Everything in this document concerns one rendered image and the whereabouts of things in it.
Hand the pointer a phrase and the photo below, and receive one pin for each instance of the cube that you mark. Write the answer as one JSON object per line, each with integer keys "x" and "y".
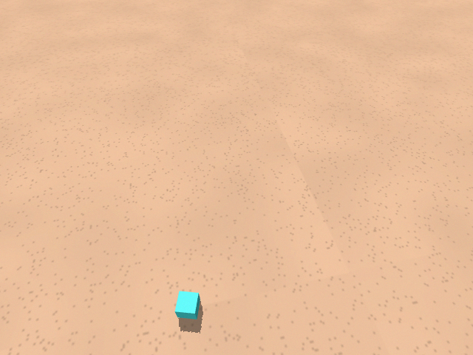
{"x": 187, "y": 305}

